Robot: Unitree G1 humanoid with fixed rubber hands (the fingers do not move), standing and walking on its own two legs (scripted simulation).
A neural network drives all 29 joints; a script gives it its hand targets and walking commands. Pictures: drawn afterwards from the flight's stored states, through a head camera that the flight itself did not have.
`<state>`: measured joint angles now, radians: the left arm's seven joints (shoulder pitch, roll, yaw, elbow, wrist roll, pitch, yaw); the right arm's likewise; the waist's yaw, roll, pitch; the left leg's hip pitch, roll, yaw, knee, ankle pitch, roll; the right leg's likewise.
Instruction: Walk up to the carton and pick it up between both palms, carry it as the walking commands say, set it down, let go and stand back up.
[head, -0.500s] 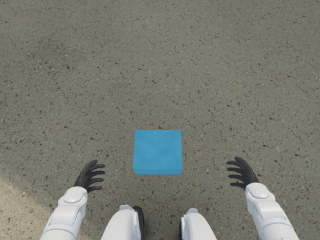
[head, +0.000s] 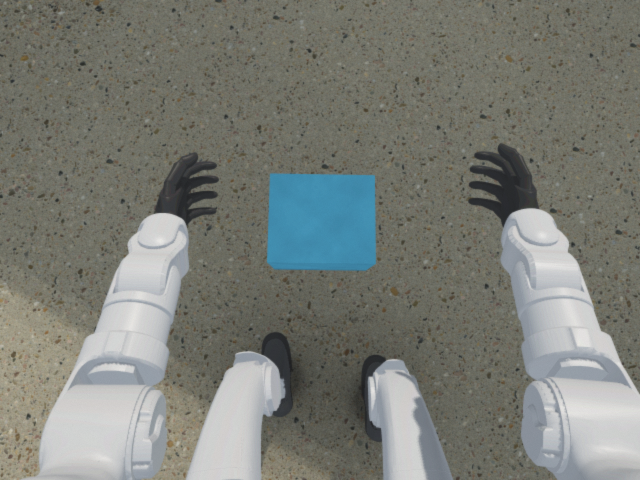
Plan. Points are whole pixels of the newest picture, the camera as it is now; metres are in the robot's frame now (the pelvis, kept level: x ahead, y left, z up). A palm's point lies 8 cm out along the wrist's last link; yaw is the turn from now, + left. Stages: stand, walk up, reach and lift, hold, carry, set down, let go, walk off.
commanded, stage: reach and lift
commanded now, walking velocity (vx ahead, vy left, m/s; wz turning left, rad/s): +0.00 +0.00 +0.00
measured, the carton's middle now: (321, 225) +0.51 +0.00 -0.60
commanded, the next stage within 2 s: none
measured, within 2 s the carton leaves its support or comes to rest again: neither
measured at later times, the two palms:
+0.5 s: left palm (188, 152) +0.51 +0.19 -0.13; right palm (487, 151) +0.52 -0.21 -0.13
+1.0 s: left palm (212, 190) +0.50 +0.20 -0.29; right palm (449, 189) +0.51 -0.22 -0.29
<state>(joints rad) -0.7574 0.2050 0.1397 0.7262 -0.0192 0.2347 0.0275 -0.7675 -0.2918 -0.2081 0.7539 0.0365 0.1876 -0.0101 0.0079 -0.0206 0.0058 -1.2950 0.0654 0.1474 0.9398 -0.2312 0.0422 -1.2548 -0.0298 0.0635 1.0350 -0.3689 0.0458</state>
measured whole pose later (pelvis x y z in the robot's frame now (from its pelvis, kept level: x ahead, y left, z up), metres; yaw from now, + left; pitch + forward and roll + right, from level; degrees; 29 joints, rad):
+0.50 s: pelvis +0.00 -0.01 -0.02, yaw +1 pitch +45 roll +2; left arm -1.14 0.27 0.27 0.88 0.01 0.15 0.00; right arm -1.12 -0.31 -0.29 0.85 0.00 0.14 -0.01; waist 0.01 -0.02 -0.01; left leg -1.53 0.07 0.15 0.94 -0.20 0.04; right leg -1.51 -0.03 0.07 1.06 -0.35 0.04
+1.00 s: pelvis -0.04 -0.01 -0.17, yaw +4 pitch +52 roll +4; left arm -1.30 0.32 0.28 0.96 -0.09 0.16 0.04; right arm -1.26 -0.35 -0.32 0.90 0.05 0.15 -0.05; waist -0.02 -0.02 -0.04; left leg -2.10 0.07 0.11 1.53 -0.33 0.04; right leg -2.06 -0.03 0.09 1.68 -0.52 0.04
